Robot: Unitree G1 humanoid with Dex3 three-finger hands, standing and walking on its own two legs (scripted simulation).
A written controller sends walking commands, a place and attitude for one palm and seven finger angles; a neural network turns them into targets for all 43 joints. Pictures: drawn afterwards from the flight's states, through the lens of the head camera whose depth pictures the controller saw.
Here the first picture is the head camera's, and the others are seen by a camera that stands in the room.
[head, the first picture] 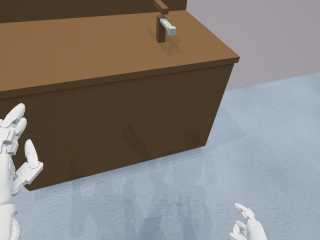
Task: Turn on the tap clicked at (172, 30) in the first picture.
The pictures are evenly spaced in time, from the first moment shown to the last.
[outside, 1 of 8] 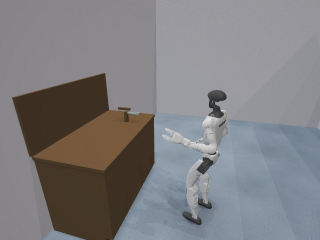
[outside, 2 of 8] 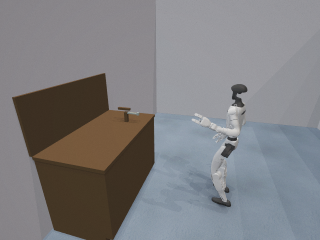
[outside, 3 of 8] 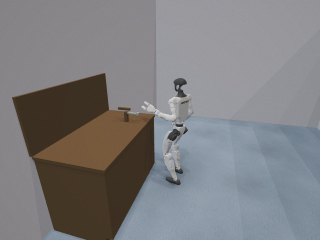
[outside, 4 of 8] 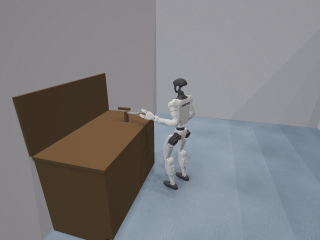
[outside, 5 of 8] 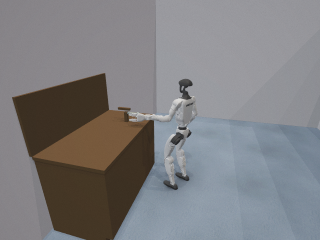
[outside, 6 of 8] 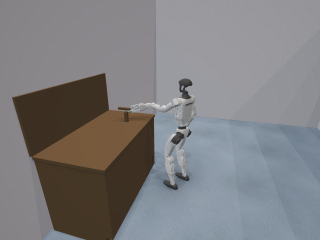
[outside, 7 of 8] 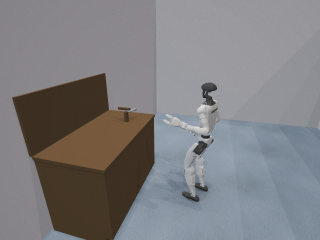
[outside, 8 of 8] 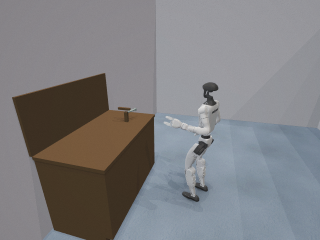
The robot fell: no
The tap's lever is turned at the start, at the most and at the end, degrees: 0 69 69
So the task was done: yes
